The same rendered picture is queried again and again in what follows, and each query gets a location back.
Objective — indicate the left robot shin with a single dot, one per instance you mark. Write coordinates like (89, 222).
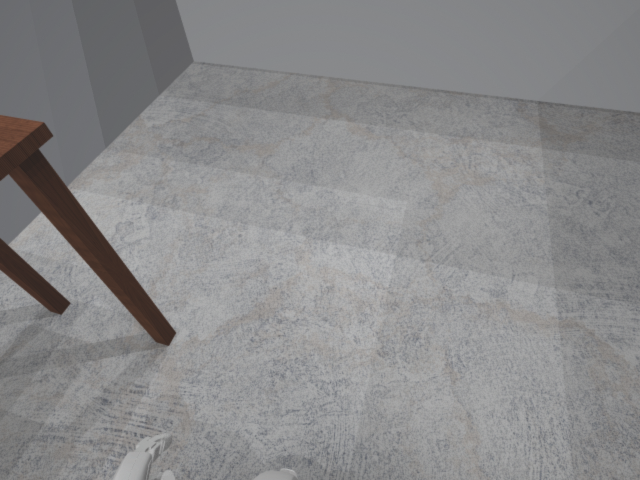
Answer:
(289, 471)

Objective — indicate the left robot hand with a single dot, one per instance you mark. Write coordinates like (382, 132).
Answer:
(136, 465)

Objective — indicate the table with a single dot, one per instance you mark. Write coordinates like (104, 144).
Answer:
(20, 157)

